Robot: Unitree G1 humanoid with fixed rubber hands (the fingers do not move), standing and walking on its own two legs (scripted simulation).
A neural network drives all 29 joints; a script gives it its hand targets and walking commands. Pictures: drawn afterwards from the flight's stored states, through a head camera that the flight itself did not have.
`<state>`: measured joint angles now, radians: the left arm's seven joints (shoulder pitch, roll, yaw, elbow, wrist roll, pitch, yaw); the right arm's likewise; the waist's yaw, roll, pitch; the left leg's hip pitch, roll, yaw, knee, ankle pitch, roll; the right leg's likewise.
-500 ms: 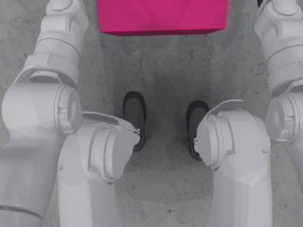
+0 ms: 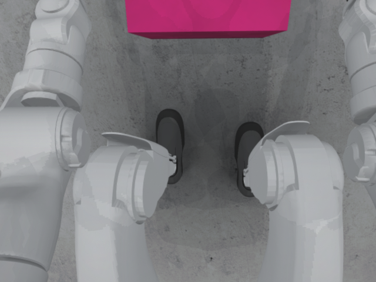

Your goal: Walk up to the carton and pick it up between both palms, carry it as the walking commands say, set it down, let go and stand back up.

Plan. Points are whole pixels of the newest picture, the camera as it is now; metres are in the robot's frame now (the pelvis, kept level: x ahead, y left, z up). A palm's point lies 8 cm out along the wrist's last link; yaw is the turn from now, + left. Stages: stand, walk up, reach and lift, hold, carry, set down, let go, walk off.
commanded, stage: set down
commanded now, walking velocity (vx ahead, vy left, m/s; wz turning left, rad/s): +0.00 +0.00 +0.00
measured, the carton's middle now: out of the picture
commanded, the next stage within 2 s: let go in 1.38 s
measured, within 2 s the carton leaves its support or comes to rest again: neither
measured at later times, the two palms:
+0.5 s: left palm out of the picture +0.53 +0.21 -0.07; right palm out of the picture +0.52 -0.24 -0.06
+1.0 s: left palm out of the picture +0.52 +0.22 +0.09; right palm out of the picture +0.52 -0.25 +0.11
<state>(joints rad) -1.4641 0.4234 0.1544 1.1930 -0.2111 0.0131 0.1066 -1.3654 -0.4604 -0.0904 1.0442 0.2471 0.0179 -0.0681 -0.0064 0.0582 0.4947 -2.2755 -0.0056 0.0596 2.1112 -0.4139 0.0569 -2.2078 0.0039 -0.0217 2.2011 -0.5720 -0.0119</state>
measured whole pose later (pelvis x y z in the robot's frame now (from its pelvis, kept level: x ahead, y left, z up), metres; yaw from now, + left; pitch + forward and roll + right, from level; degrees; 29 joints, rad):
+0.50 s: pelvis +0.00 +0.00 +0.04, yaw +0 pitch +22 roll +1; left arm -1.27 0.45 0.15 0.86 -0.25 0.26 0.11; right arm -1.25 -0.47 -0.11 0.79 0.25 0.26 -0.06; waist -0.03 0.01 0.52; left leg -1.95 -0.01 0.06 2.06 -0.49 0.06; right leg -1.89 0.01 -0.02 2.15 -0.63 -0.03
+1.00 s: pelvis +0.02 -0.01 +0.18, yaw -1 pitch +17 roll +1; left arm -1.07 0.45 0.15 0.64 -0.25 0.36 0.08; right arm -1.06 -0.48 -0.11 0.54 0.25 0.38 -0.05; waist 0.00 -0.01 0.52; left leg -1.44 -0.01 0.05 1.62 -0.49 0.03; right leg -1.40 0.03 0.01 1.70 -0.60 -0.03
